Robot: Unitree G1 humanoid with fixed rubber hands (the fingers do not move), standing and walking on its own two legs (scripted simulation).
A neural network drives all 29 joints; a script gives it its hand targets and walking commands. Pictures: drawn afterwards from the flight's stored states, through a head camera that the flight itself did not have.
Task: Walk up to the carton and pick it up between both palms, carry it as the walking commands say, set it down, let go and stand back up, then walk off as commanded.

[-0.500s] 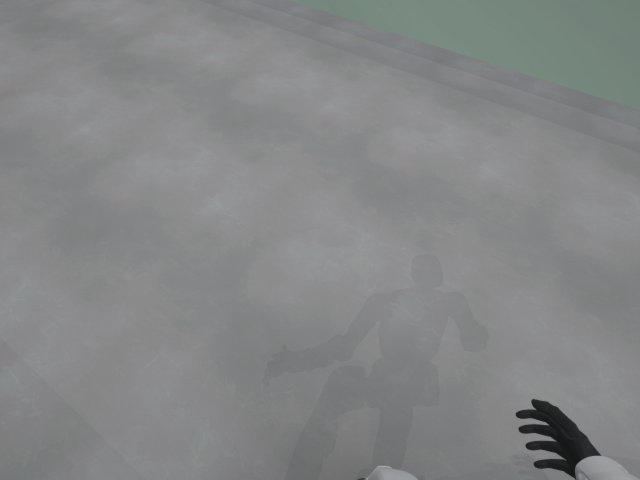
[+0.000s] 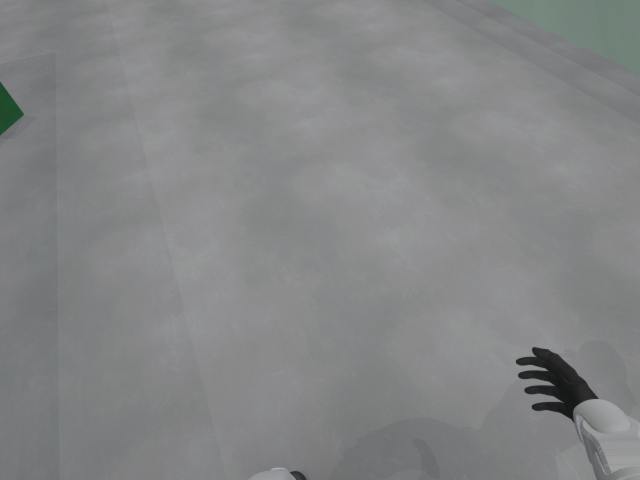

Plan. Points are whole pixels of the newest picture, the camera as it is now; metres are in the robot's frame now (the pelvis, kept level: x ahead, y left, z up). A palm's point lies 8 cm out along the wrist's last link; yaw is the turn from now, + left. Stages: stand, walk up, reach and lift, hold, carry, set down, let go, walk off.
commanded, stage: walk up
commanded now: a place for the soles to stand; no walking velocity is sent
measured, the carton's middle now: out of the picture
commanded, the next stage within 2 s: none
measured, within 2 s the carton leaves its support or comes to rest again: neither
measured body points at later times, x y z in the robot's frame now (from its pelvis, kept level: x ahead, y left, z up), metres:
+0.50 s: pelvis +0.29 +0.02 +0.02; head +0.31 +0.00 +0.47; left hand +0.27 +0.38 -0.05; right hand +0.51 -0.26 -0.10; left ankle +0.25 +0.15 -0.66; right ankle +0.35 -0.08 -0.72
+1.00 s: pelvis +0.56 +0.18 +0.01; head +0.60 +0.19 +0.46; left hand +0.45 +0.50 -0.09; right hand +0.85 -0.01 -0.09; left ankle +0.51 +0.30 -0.72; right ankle +0.66 +0.06 -0.69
